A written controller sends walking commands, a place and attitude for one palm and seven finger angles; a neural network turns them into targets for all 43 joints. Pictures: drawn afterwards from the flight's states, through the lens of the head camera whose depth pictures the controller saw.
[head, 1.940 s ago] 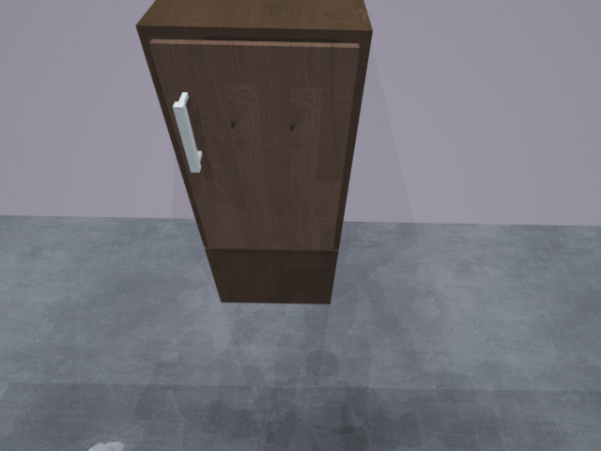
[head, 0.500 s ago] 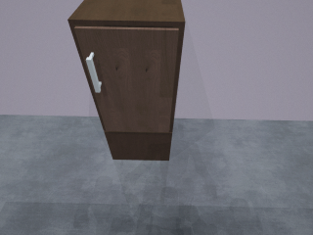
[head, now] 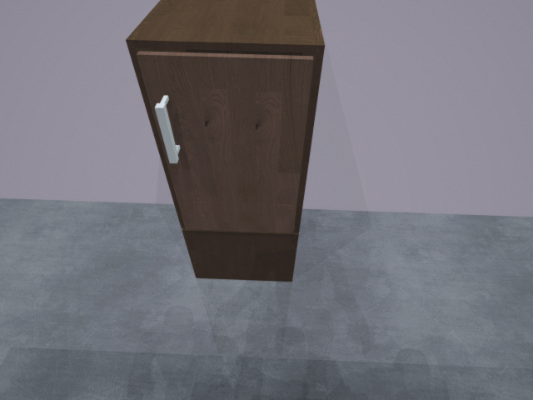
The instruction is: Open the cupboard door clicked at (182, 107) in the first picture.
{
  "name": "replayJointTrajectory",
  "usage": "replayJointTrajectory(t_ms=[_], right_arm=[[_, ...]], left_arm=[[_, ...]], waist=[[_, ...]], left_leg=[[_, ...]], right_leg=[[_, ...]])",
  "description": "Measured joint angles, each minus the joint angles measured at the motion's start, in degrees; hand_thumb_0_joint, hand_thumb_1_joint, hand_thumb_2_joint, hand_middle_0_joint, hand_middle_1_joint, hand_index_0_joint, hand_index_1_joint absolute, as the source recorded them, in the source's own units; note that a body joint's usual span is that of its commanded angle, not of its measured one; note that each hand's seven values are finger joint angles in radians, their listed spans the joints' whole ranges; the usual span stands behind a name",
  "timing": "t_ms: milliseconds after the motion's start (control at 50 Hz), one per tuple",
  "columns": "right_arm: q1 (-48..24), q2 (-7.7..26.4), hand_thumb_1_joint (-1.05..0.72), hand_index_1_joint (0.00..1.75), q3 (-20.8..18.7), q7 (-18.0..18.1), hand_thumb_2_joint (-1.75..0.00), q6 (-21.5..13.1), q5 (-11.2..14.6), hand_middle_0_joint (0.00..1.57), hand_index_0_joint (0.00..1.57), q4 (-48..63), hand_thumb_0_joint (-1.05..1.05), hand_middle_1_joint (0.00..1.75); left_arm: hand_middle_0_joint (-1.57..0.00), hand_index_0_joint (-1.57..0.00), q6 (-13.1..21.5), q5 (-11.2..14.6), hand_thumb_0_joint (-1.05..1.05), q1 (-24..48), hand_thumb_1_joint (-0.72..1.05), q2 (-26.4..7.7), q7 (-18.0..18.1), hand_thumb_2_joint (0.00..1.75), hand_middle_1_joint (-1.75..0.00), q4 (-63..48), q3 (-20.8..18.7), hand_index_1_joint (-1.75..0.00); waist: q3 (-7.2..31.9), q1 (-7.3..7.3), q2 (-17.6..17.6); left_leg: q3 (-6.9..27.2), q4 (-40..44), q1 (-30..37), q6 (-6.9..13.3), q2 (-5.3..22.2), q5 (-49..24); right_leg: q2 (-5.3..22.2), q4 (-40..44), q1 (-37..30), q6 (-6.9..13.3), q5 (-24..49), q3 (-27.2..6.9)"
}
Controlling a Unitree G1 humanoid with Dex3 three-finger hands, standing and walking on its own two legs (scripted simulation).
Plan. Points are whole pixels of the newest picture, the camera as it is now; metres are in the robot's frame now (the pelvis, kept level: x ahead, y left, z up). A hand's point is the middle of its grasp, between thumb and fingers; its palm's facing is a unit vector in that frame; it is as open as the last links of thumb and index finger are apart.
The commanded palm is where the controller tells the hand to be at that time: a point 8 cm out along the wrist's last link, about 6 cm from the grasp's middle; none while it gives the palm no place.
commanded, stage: take the last steps up to it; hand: left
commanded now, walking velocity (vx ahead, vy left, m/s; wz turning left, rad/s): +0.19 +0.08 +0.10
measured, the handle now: (169, 130) +0.68 +0.28 +0.02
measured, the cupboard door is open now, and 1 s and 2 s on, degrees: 0 0 0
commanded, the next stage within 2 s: come to a stop and stand still in 0.22 s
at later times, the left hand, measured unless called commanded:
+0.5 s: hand (151, 394) +0.17 +0.22 -0.19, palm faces +0.03 -0.97 -0.22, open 7.2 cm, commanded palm none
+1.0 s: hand out of the picture +0.13 +0.28 -0.18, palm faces +0.13 -0.97 -0.19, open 7.3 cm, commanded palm none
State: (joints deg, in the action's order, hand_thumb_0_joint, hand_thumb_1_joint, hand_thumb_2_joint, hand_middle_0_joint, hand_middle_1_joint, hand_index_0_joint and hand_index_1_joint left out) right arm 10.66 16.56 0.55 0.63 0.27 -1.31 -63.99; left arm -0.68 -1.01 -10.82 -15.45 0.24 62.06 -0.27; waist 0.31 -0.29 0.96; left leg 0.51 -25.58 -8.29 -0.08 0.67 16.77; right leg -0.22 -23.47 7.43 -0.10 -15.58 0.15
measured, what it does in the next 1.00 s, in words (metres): walks ahead: right foot, then left foot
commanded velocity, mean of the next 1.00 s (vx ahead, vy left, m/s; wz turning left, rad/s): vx -0.02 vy -0.02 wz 0.01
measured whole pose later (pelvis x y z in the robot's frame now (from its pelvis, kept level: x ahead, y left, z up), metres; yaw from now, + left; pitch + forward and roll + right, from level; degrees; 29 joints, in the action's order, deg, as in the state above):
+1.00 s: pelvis +0.11 +0.08 +0.00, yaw +4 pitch +0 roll -1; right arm 11.3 7.9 -1.0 2.0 0.1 -1.8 -56.3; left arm -3.3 -1.5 -14.3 -13.6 0.4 57.4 -4.1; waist -1.0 -1.2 -3.4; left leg -2.3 -28.2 -13.8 1.0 1.3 14.5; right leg 0.6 -55.1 25.5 -2.0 -20.4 -1.1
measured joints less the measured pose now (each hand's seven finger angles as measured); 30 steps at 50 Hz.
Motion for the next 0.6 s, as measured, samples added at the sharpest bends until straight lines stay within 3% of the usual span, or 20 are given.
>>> replayJointTrajectory(t_ms=[80, 140, 220, 280, 380, 480, 500, 600], right_arm=[[3.8, -1.6, -0.91, 0.3, -0.3, -0.2, -0.89, 0.3, -0.2, 0.2, 0.2, 0.2, 0.0, 0.29], [6.3, -3.4, -0.91, 0.3, -0.5, -0.2, -0.89, -0.4, -0.1, 0.19, 0.2, 0.3, 0.0, 0.29], [9.5, -6.0, -0.91, 0.3, -0.5, 0.8, -0.89, -2.6, -0.2, 0.2, 0.2, 0.9, 0.0, 0.29], [12.3, -8.2, -0.91, 0.3, -0.1, 1.6, -0.89, -3.3, -0.1, 0.2, 0.2, 0.1, 0.0, 0.29], [15.7, -11.0, -0.91, 0.3, 0.2, 2.0, -0.89, -3.2, 0.2, 0.2, 0.2, -2.6, 0.0, 0.3], [16.1, -12.3, -0.91, 0.3, -0.3, 2.5, -0.89, -2.0, 0.6, 0.2, 0.2, -4.5, 0.0, 0.3], [16.2, -12.4, -0.91, 0.3, -0.5, 2.5, -0.89, -1.7, 0.8, 0.2, 0.2, -4.5, 0.0, 0.3], [10.5, -10.5, -0.91, 0.3, -2.8, 2.3, -0.89, 0.2, 1.6, 0.2, 0.2, -2.2, 0.0, 0.3]], left_arm=[[-0.2, -0.2, 0.2, -0.2, 0.0, -3.5, 0.91, 2.3, -0.2, 0.9, -0.3, -0.5, -0.5, -0.3], [-0.2, -0.2, 0.1, -0.2, 0.0, -6.7, 0.91, 3.2, -0.1, 0.9, -0.3, 0.0, -1.0, -0.3], [-0.2, -0.2, -1.2, -0.4, 0.0, -8.6, 0.91, 4.4, 0.1, 0.9, -0.3, 2.2, -1.1, -0.3], [-0.2, -0.2, -1.0, -0.3, 0.0, -7.4, 0.91, 5.1, -0.2, 0.9, -0.3, 2.1, -1.3, -0.3], [-0.2, -0.2, -0.7, -0.4, 0.01, -3.2, 0.93, 5.9, 0.2, 0.9, -0.3, -0.1, -1.6, -0.3], [-0.2, -0.2, -0.1, 0.0, 0.01, 0.6, 0.94, 5.2, 0.9, 0.9, -0.3, -2.2, -1.7, -0.3], [-0.2, -0.2, 0.3, 0.0, 0.01, 0.9, 0.94, 5.0, 1.1, 0.9, -0.3, -2.7, -1.7, -0.3], [-0.2, -0.2, 1.9, -0.1, 0.0, 3.1, 0.92, 5.6, 2.3, 0.9, -0.3, -4.3, -1.8, -0.3]], waist=[[0.3, -0.12, 0.2], [-0.2, -0.53, -1.8], [-1.1, 0.32, -2.8], [-2.6, 1.11, -2.9], [-4.7, 1.65, -2.0], [-6.5, 2.28, -1.4], [-6.5, 2.29, -1.5], [-7.2, 2.37, -0.1]], left_leg=[[-1.8, -6.6, -3.2, 0.7, 0.9, 5.0], [-4.0, -6.5, -2.1, 1.7, -0.3, 3.5], [-5.8, -3.8, 1.0, 3.5, -1.7, 5.4], [-5.5, 0.7, 4.2, 3.9, -2.5, 3.9], [-4.4, 5.6, 8.4, 3.9, -3.2, 3.1], [-3.4, 3.2, 10.4, 2.9, -3.4, 6.9], [-3.2, 1.0, 10.1, 2.6, -3.4, 8.4], [-0.7, -28.4, -3.8, 0.9, -2.4, 16.1]], right_leg=[[0.2, -1.4, -0.7, -0.4, -2.3, 1.4], [2.1, -5.3, -0.4, -0.9, -5.6, 0.8], [2.8, -27.6, 8.5, 0.9, -12.9, 1.6], [3.5, -35.6, 14.7, 0.8, -11.0, 3.1], [4.3, -28.3, 19.5, 0.2, -5.1, 4.4], [3.2, -14.0, 16.5, 1.1, 3.5, 4.3], [3.1, -11.0, 14.9, 1.4, 7.5, 4.4], [2.8, -11.9, 13.8, 2.2, 2.3, 6.2]])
